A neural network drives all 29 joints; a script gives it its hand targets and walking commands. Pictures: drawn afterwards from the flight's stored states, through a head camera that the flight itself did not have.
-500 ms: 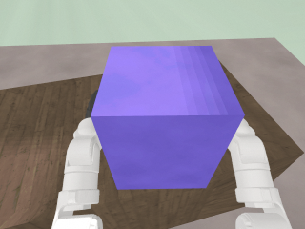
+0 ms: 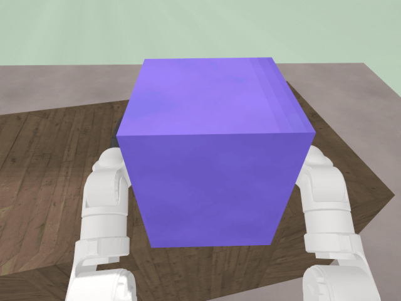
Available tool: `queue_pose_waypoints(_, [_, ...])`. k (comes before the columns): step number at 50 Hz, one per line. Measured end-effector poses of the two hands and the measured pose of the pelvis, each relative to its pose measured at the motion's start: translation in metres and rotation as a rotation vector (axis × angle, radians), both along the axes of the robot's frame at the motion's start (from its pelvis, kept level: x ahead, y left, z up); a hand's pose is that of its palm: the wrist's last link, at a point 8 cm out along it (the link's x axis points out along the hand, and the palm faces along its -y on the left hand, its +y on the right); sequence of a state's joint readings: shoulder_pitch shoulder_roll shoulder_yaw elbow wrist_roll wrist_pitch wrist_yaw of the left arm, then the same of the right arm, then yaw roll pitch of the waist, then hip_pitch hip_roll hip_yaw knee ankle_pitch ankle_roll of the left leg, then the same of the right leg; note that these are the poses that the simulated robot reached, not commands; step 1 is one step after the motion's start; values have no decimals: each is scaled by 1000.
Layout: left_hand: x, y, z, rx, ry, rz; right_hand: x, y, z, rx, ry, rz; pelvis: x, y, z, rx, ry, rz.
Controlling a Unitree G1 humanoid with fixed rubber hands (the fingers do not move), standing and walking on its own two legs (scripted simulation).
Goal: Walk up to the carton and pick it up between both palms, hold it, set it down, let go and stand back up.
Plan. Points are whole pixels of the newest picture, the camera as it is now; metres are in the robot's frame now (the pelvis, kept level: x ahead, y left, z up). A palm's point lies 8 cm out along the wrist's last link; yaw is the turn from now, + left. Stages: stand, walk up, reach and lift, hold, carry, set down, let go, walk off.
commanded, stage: hold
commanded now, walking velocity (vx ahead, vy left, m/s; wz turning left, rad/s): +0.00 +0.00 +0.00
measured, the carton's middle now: (209, 155) +0.36 +0.00 +0.13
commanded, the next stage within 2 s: none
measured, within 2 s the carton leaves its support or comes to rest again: neither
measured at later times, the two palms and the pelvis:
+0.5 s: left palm (126, 130) +0.40 +0.17 +0.17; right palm (293, 131) +0.40 -0.17 +0.16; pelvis +0.02 +0.00 +0.00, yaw +0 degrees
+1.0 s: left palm (134, 128) +0.41 +0.15 +0.17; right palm (302, 130) +0.39 -0.19 +0.16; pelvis +0.05 -0.01 +0.00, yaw +0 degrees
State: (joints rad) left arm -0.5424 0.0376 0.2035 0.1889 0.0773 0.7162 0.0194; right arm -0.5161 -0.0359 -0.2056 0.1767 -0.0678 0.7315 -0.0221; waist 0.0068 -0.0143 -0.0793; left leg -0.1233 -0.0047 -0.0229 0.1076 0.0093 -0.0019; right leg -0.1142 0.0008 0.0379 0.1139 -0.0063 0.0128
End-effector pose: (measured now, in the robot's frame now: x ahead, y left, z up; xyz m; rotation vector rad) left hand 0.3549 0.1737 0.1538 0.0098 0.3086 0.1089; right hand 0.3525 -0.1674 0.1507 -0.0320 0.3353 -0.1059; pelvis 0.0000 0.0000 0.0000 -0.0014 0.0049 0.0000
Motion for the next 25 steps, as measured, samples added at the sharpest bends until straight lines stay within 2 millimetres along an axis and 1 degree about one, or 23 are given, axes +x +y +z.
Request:
queue_pose_waypoints(6, [-3, 6, -5, -4, 6, 1, -3, 5, -6, -2, 7, 3, -8, 3, -1, 0, 13, 2])
queue_pose_waypoints(11, [3, 7, 3, -3, -27, 2, 4, 7, 1, -1, -26, 4, -9, 5, -2, 0, 31, 1])
queue_pose_waypoints(16, [16, 7, 15, -1, -55, 5, 18, 6, 12, 7, -57, 17, -4, 5, -2, 1, 45, 1])
queue_pose_waypoints(19, [26, 5, 19, 9, -56, 5, 28, 4, 15, 6, -59, 22, 2, 4, -1, 1, 52, 0])
queue_pose_waypoints(22, [37, 2, 18, 13, -48, 2, 38, 1, 13, 5, -51, 22, 10, 3, -1, 1, 57, 0])
queue_pose_waypoints(25, [48, -2, 14, 16, -35, -4, 47, -3, 6, 6, -39, 18, 18, 1, 0, 0, 63, -1])
